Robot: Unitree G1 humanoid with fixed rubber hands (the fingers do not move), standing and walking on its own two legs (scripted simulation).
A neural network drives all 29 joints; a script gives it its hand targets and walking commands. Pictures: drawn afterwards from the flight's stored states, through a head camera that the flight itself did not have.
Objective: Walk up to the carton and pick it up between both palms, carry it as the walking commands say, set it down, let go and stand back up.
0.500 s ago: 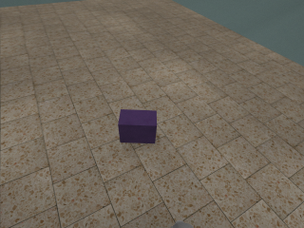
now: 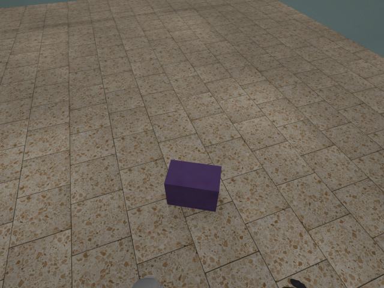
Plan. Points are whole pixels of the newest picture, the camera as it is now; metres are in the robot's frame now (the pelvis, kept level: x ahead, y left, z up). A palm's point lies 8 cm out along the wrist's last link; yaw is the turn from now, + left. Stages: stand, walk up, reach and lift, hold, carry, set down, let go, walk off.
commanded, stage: walk up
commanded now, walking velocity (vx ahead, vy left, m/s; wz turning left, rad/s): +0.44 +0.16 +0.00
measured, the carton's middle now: (193, 185) +0.77 +0.05 -0.67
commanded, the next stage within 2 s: none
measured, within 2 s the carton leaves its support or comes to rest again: neither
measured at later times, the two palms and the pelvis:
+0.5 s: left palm (77, 243) +0.25 +0.32 -0.15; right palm (279, 286) +0.18 -0.17 -0.12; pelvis +0.19 +0.07 +0.00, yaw +1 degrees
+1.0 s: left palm (118, 221) +0.32 +0.23 -0.15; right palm (280, 245) +0.28 -0.21 -0.15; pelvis +0.28 +0.01 +0.00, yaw +0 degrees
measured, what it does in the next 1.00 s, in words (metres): walks ahead: left foot, then right foot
